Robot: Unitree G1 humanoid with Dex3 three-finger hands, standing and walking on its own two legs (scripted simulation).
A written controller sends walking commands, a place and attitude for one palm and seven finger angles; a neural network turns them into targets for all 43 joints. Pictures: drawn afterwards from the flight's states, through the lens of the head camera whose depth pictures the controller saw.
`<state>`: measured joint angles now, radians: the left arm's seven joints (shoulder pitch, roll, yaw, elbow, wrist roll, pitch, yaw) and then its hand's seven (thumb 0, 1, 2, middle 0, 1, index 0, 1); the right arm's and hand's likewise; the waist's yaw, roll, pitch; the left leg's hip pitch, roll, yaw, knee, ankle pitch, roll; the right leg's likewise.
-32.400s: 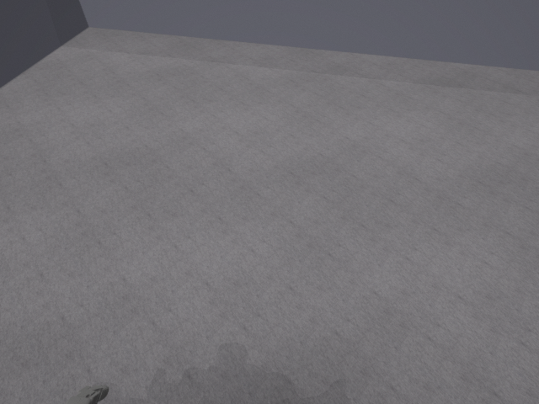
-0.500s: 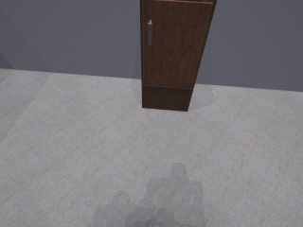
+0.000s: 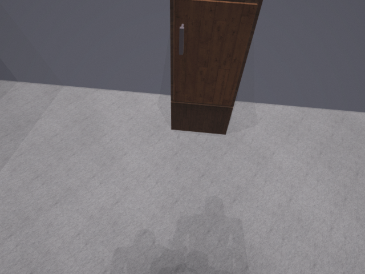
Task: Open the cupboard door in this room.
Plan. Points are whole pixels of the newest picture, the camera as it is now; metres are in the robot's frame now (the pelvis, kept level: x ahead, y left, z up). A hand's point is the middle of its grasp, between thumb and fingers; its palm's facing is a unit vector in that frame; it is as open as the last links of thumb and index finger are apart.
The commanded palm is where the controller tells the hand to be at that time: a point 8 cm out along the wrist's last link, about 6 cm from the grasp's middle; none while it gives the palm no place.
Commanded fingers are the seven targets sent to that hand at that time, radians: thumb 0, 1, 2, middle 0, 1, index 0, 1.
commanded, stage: look at it before walking up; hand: left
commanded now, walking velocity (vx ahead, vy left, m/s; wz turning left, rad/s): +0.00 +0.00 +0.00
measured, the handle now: (181, 39) +1.14 +0.07 -0.05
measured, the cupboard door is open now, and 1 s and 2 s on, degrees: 0 0 0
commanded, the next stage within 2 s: walk to a spot facing it in 0.04 s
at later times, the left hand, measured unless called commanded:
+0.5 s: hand out of the picture +0.07 +0.15 -0.18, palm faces -0.05 -0.97 -0.23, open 7.4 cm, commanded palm none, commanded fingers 0.00 0.90 0.90 -0.20 -0.30 -0.20 -0.30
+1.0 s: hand (144, 264) +0.18 +0.11 -0.19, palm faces -0.06 -0.99 -0.14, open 7.4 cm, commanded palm none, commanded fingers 0.00 0.90 0.90 -0.20 -0.30 -0.20 -0.30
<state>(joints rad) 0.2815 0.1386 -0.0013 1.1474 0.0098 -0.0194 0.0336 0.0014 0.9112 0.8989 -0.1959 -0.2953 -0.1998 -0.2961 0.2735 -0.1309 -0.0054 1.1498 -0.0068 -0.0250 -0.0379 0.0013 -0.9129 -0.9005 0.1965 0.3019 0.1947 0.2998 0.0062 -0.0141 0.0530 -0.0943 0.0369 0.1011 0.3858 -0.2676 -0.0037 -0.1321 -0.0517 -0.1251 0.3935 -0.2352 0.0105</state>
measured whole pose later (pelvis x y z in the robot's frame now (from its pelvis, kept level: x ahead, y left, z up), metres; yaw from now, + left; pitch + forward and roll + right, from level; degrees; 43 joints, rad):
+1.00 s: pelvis +0.25 -0.05 -0.03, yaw -10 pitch +0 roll -1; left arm 0.42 0.11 0.02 1.17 0.01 -0.06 0.03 0.00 0.91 0.90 -0.20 -0.30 -0.20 -0.30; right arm 0.04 -0.14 -0.02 1.00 -0.03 -0.06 0.01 0.00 -0.91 -0.90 0.19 0.30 0.19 0.30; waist 0.04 -0.02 0.12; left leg -0.44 0.03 0.14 0.61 -0.17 0.06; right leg -0.03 -0.02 -0.08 0.69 -0.51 0.00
